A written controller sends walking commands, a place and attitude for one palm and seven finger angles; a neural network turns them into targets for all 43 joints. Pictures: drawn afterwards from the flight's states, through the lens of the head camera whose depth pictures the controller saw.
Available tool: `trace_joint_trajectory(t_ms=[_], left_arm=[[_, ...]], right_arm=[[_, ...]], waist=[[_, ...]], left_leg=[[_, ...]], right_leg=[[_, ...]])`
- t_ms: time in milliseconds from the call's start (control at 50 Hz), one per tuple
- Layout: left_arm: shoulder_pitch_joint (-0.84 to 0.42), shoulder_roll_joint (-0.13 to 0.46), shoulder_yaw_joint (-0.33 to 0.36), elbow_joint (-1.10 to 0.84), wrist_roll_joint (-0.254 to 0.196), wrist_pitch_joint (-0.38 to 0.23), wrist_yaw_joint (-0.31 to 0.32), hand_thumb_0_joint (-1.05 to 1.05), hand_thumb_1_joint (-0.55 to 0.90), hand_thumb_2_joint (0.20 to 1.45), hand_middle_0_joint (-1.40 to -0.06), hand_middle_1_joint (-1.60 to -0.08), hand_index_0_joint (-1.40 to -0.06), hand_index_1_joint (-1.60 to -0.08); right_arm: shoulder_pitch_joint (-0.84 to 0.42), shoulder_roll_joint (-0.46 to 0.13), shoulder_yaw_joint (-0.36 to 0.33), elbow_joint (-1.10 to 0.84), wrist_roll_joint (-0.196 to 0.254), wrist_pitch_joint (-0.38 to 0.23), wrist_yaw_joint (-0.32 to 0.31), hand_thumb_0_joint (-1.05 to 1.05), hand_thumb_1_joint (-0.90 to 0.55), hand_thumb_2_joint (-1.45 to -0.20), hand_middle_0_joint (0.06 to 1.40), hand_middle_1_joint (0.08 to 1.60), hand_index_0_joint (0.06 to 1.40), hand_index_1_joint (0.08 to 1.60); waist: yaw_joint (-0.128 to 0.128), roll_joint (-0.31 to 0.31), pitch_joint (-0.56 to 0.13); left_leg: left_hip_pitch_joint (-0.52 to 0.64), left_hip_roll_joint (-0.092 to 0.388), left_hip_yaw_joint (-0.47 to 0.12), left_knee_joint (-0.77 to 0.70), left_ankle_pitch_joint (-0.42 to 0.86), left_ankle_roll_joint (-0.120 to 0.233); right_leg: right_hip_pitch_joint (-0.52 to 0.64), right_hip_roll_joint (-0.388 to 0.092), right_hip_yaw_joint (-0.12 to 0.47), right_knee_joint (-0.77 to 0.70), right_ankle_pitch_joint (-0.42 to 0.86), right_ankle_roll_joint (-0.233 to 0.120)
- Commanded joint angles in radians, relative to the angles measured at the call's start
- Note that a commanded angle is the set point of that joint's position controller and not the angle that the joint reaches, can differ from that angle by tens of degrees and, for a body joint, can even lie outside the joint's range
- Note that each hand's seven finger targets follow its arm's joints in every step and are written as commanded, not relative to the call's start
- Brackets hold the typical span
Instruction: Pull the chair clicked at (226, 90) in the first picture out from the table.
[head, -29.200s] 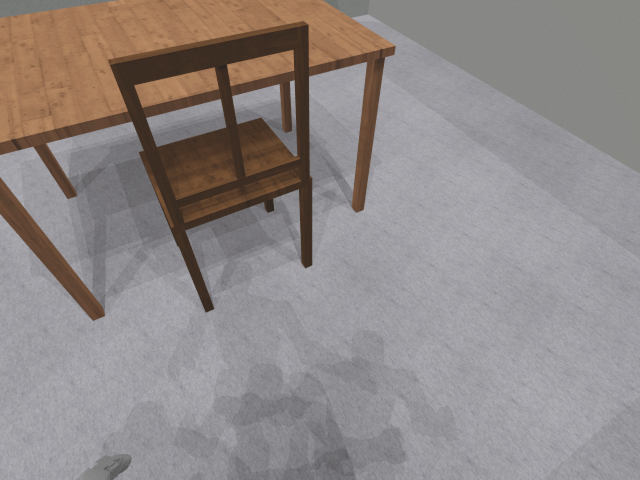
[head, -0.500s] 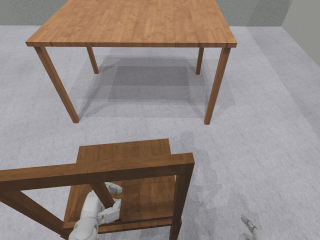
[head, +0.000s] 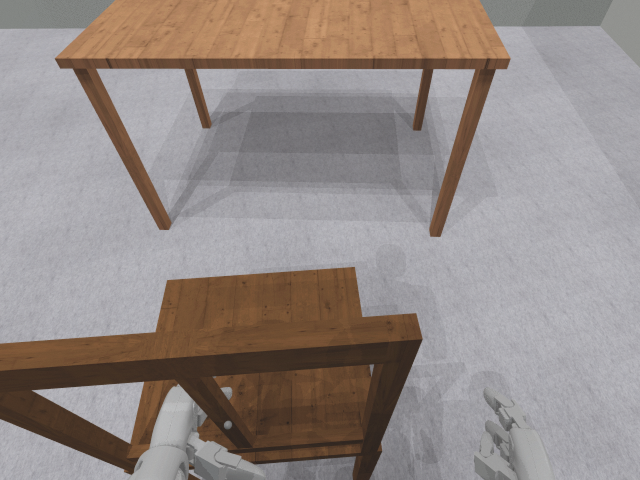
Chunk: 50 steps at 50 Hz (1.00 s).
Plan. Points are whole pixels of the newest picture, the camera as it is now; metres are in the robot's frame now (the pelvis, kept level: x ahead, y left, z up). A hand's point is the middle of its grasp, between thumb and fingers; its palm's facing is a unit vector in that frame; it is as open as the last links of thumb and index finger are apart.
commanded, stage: open the thumb and straighten the fingers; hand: left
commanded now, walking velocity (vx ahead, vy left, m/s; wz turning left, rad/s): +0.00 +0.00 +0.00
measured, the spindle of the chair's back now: (223, 413) +0.21 +0.14 -0.03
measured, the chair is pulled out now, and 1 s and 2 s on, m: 0.73 0.73 0.73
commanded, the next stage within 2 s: draw the fingers out of the gap in 0.16 s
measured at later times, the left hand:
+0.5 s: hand (203, 466) +0.16 +0.15 -0.04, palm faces +0.04 -0.98 -0.18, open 17.5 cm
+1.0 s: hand out of the picture +0.09 +0.14 -0.04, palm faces +0.03 -0.99 -0.16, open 17.5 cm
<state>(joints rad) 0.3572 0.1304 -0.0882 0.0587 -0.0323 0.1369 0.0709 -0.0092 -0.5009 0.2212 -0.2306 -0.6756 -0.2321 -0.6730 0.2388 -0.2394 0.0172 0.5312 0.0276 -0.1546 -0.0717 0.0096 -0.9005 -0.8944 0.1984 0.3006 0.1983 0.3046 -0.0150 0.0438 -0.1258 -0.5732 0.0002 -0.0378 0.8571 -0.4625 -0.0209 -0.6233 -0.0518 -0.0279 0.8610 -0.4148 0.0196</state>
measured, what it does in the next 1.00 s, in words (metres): stands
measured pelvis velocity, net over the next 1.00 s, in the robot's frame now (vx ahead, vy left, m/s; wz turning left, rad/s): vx -0.01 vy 0.00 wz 0.02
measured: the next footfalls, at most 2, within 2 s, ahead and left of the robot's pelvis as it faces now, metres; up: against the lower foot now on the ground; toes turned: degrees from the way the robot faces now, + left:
none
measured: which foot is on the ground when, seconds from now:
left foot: down 0.00-1.00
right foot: down 0.00-1.00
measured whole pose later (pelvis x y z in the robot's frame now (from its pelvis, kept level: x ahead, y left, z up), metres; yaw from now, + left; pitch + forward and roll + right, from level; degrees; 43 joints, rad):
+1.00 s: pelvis -0.01 +0.00 -0.03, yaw +1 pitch +13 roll -1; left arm 0.85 0.18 -0.11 -0.33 -0.01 0.17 0.03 -0.01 -0.54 0.20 -0.01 0.00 0.00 0.00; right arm 0.26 -0.20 -0.01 0.43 0.04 -0.12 -0.13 0.01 -0.90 -0.89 0.20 0.30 0.20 0.30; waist 0.00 0.05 -0.20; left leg -0.74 0.00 -0.08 1.06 -0.55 -0.02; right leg -0.75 -0.05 -0.06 1.02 -0.48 0.02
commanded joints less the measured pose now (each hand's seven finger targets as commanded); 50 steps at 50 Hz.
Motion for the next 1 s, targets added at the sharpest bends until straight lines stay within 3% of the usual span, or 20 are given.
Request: trace_joint_trajectory(t_ms=[0,80,180,220,240,260,280,380,460,560,600,700,720,800,840,900,960,980], left_arm=[[-0.024,0.113,0.07,-0.236,0.008,-0.025,0.011,0.0,-0.55,0.2,0.0,0.0,0.0,0.0],[0.005,0.119,0.064,-0.343,-0.012,-0.028,-0.004,0.0,-0.55,0.2,0.0,0.0,0.0,0.0],[0.05,0.074,0.0,-0.355,-0.005,-0.007,-0.01,0.0,-0.55,0.2,0.0,0.0,0.0,0.0],[0.068,0.078,0.0,-0.34,0.004,0.01,-0.006,0.0,-0.55,0.2,0.0,0.0,0.0,0.0],[0.122,0.178,0.134,-0.294,0.004,0.022,0.002,0.0,-0.55,0.2,0.0,0.0,0.0,0.0],[0.174,0.136,0.092,-0.313,0.005,0.029,-0.005,0.0,-0.55,0.2,0.0,0.0,0.0,0.0],[0.181,0.161,0.115,-0.329,0.006,0.036,-0.002,0.0,-0.55,0.2,0.0,0.0,0.0,0.0],[0.272,0.11,0.046,-0.477,0.009,0.019,0.007,0.0,-0.55,0.2,0.0,0.0,0.0,0.0],[0.339,0.071,-0.013,-0.497,0.009,-0.009,-0.004,0.0,-0.55,0.2,0.0,0.0,0.0,0.0],[0.391,0.109,0.019,-0.499,0.03,-0.027,-0.007,0.0,-0.55,0.2,0.0,0.0,0.0,0.0],[0.423,0.139,0.05,-0.518,0.037,-0.033,-0.002,0.0,-0.55,0.2,0.0,0.0,0.0,0.0],[0.447,0.124,0.031,-0.559,0.028,-0.044,-0.004,0.0,-0.55,0.2,0.0,0.0,0.0,0.0],[0.444,0.106,0.006,-0.567,0.022,-0.047,-0.01,0.0,-0.55,0.2,0.0,0.0,0.0,0.0],[0.535,0.103,0.014,-0.554,0.006,-0.037,-0.033,0.0,-0.55,0.2,0.0,0.0,0.0,0.0],[0.53,0.105,0.007,-0.556,0.011,-0.029,-0.039,0.0,-0.55,0.2,0.0,0.0,0.0,0.0],[0.586,0.124,0.025,-0.566,0.026,-0.024,-0.037,0.0,-0.55,0.2,0.0,0.0,0.0,0.0],[0.609,0.119,0.024,-0.607,0.032,-0.032,-0.029,0.0,-0.55,0.2,0.0,0.0,0.0,0.0],[0.633,0.142,0.054,-0.606,0.034,-0.034,-0.024,0.0,-0.55,0.2,0.0,0.0,0.0,0.0]], right_arm=[[-0.048,-0.12,-0.054,-0.169,0.002,-0.036,-0.022,0.0,-0.9,-0.9,0.2,0.3,0.2,0.3],[-0.038,-0.119,-0.054,-0.181,0.003,-0.043,-0.034,0.0,-0.9,-0.9,0.2,0.3,0.2,0.3],[-0.03,-0.119,-0.053,-0.18,0.002,-0.049,-0.04,0.0,-0.9,-0.9,0.2,0.3,0.2,0.3],[-0.03,-0.123,-0.052,-0.184,0.002,-0.042,-0.041,0.0,-0.9,-0.9,0.2,0.3,0.2,0.3],[-0.038,-0.114,-0.063,-0.175,0.002,-0.028,-0.045,0.0,-0.9,-0.9,0.2,0.3,0.2,0.3],[-0.043,-0.111,-0.058,-0.192,0.001,-0.022,-0.045,0.0,-0.9,-0.9,0.2,0.3,0.2,0.3],[-0.048,-0.108,-0.061,-0.2,0.003,-0.016,-0.045,0.0,-0.9,-0.9,0.2,0.3,0.2,0.3],[-0.059,-0.09,-0.061,-0.231,0.009,-0.018,-0.041,0.0,-0.9,-0.9,0.2,0.3,0.2,0.3],[-0.047,-0.093,-0.063,-0.23,0.008,-0.03,-0.042,0.0,-0.9,-0.9,0.2,0.3,0.2,0.3],[-0.049,-0.092,-0.07,-0.237,0.005,-0.032,-0.053,0.0,-0.9,-0.9,0.2,0.3,0.2,0.3],[-0.056,-0.087,-0.071,-0.242,0.006,-0.026,-0.056,0.0,-0.9,-0.9,0.2,0.3,0.2,0.3],[-0.065,-0.079,-0.066,-0.252,0.011,-0.022,-0.064,0.0,-0.9,-0.9,0.2,0.3,0.2,0.3],[-0.065,-0.079,-0.062,-0.257,0.012,-0.025,-0.064,0.0,-0.9,-0.9,0.2,0.3,0.2,0.3],[-0.079,-0.078,-0.07,-0.263,0.015,-0.026,-0.068,0.0,-0.9,-0.9,0.2,0.3,0.2,0.3],[-0.078,-0.076,-0.069,-0.268,0.016,-0.026,-0.068,0.0,-0.9,-0.9,0.2,0.3,0.2,0.3],[-0.086,-0.072,-0.073,-0.276,0.016,-0.016,-0.069,0.0,-0.9,-0.9,0.2,0.3,0.2,0.3],[-0.078,-0.062,-0.074,-0.287,0.016,-0.012,-0.069,0.0,-0.9,-0.9,0.2,0.3,0.2,0.3],[-0.077,-0.059,-0.083,-0.286,0.017,-0.009,-0.072,0.0,-0.9,-0.9,0.2,0.3,0.2,0.3]], waist=[[-0.012,-0.072,-0.155],[-0.021,-0.036,-0.212],[-0.044,-0.052,-0.171],[-0.041,-0.068,-0.159],[-0.006,-0.084,-0.17],[-0.001,-0.079,-0.171],[0.007,-0.07,-0.181],[0.004,0.01,-0.183],[-0.018,-0.04,-0.153],[-0.013,-0.094,-0.129],[0.003,-0.044,-0.137],[-0.003,-0.014,-0.125],[-0.011,-0.025,-0.118],[0.002,-0.054,-0.118],[-0.005,-0.074,-0.1],[0.013,-0.036,-0.082],[0.014,-0.044,-0.103],[0.025,-0.039,-0.112]], left_leg=[[0.021,-0.001,0.032,-0.067,0.315,0.029],[0.036,-0.002,0.025,-0.037,0.366,0.032],[0.027,0.003,0.007,-0.02,0.376,0.032],[0.01,0.002,0.004,-0.019,0.349,0.031],[-0.018,-0.002,0.007,-0.028,0.326,0.027],[-0.017,-0.005,0.014,-0.031,0.321,0.029],[-0.026,-0.007,0.012,-0.037,0.322,0.027],[-0.007,-0.001,0.009,-0.028,0.359,0.025],[-0.022,0.002,-0.001,-0.006,0.34,0.027],[-0.08,-0.007,-0.001,0.01,0.234,0.033],[-0.084,-0.011,0.003,0.009,0.222,0.03],[-0.093,-0.012,0.0,0.019,0.182,0.033],[-0.099,-0.012,-0.002,0.02,0.166,0.035],[-0.121,-0.011,-0.005,0.023,0.146,0.037],[-0.14,-0.012,-0.004,0.026,0.12,0.04],[-0.153,-0.013,-0.001,0.024,0.109,0.039],[-0.153,-0.016,0.002,0.03,0.118,0.04],[-0.161,-0.015,0.004,0.036,0.128,0.041]], right_leg=[[0.14,0.0,-0.043,-0.075,0.329,-0.028],[0.151,0.001,-0.044,-0.061,0.372,-0.032],[0.097,0.004,-0.062,-0.049,0.357,-0.027],[0.083,0.004,-0.068,-0.042,0.326,-0.023],[0.106,0.007,-0.068,-0.04,0.309,-0.027],[0.11,0.006,-0.064,-0.045,0.307,-0.027],[0.129,0.005,-0.062,-0.045,0.309,-0.032],[0.109,0.004,-0.064,-0.034,0.301,-0.04],[0.057,0.011,-0.077,-0.023,0.276,-0.032],[0.019,0.016,-0.073,-0.016,0.185,-0.03],[0.019,0.015,-0.068,-0.008,0.162,-0.036],[-0.008,0.017,-0.067,-0.011,0.108,-0.038],[-0.015,0.018,-0.067,-0.015,0.093,-0.036],[-0.006,0.018,-0.065,-0.02,0.075,-0.034],[-0.019,0.018,-0.063,-0.025,0.05,-0.031],[-0.026,0.019,-0.062,-0.019,0.03,-0.037],[-0.025,0.021,-0.063,-0.01,0.034,-0.038],[-0.021,0.022,-0.059,-0.008,0.046,-0.041]])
